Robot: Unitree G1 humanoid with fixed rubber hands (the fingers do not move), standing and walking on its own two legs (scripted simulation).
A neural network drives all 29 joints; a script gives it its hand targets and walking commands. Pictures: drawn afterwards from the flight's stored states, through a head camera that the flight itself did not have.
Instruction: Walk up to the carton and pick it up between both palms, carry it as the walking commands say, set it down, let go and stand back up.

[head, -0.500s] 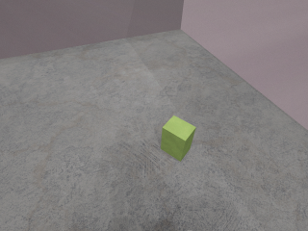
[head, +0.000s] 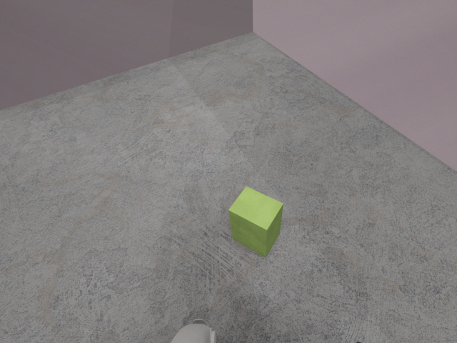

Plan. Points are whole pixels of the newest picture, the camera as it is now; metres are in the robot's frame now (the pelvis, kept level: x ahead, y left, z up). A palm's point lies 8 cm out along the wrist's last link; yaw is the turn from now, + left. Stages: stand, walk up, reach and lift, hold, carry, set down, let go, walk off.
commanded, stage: walk up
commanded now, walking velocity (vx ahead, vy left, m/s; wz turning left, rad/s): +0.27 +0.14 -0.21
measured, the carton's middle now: (256, 222) +0.72 +0.02 -0.65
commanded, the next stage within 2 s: none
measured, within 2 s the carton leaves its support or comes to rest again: neither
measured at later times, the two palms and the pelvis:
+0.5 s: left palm (123, 311) +0.20 +0.28 -0.15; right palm out of the picture +0.08 -0.21 -0.12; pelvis +0.11 +0.04 +0.00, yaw -3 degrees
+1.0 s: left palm out of the picture +0.12 +0.22 -0.11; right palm out of the picture +0.06 -0.29 -0.15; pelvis +0.06 -0.03 +0.00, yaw -4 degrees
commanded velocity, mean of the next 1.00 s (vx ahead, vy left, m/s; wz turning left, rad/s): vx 0.02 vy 0.00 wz -0.10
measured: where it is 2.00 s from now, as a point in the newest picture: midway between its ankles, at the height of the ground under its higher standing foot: outside the picture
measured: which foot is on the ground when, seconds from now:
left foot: up 0.00-0.12, down 0.14-0.68, up 0.70-1.00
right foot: down 0.00-0.14, up 0.16-0.66, down 0.68-1.00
